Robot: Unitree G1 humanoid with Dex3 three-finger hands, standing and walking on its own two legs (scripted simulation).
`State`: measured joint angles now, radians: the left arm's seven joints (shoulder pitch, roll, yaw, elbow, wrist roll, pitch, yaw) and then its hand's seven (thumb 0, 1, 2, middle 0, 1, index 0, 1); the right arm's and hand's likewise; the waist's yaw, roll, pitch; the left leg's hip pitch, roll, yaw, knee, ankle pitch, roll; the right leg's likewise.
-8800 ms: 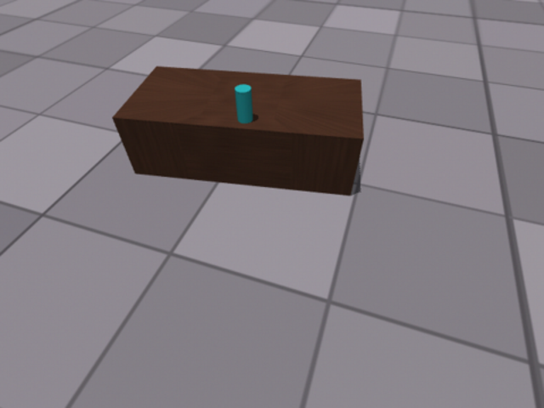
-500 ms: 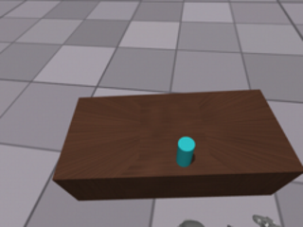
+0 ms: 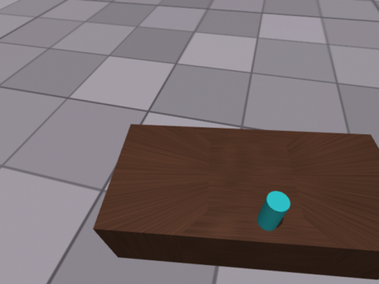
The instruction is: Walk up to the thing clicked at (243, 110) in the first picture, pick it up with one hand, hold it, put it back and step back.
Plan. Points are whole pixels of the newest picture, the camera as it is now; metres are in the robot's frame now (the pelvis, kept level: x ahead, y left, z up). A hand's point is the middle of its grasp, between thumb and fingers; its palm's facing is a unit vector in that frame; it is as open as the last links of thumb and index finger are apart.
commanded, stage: walk up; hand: right
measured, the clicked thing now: (272, 211) +0.43 -0.25 -0.30
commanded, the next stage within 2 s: none
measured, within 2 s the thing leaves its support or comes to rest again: neither
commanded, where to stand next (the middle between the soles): +0.06 -0.01 m, yaw -3 degrees
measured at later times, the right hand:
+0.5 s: hand out of the picture +0.13 -0.25 -0.12, palm faces -0.03 +0.90 -0.44, open 7.4 cm
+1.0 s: hand out of the picture +0.04 -0.28 -0.13, palm faces -0.01 +0.91 -0.42, open 7.4 cm
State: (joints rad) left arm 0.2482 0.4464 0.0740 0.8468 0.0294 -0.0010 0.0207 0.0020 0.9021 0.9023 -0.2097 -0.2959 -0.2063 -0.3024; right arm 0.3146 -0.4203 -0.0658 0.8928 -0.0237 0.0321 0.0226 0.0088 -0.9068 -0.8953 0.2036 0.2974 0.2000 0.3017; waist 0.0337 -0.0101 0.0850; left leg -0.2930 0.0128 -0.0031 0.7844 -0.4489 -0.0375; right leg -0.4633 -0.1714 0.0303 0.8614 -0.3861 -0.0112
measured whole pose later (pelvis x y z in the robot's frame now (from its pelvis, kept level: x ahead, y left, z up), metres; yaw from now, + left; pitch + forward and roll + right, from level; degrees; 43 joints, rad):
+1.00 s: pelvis -0.01 -0.01 +0.01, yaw -3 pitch -2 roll -1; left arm 0.14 0.41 0.06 0.96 0.00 0.03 -0.02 0.00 0.91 0.90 -0.21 -0.30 -0.20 -0.30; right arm 0.20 -0.37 -0.03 0.96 -0.03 -0.01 -0.01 0.01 -0.90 -0.89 0.21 0.30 0.21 0.30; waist 0.00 -0.02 0.13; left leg -0.34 0.07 0.04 0.73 -0.36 -0.02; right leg -0.30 0.02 0.04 0.70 -0.40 -0.03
